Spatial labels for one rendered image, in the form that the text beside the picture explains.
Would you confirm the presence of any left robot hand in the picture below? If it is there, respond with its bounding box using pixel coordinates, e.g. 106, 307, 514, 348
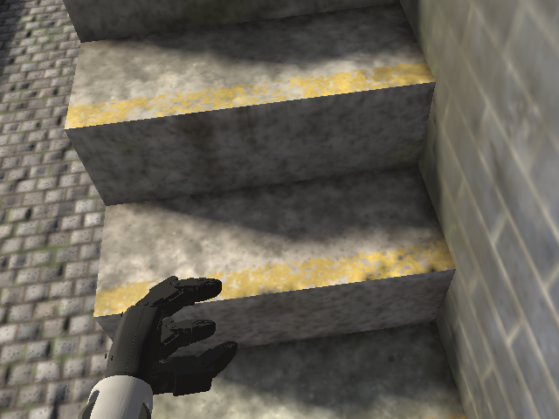
105, 276, 238, 396

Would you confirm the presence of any robot left forearm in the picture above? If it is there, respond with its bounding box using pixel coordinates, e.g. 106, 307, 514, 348
78, 375, 153, 419

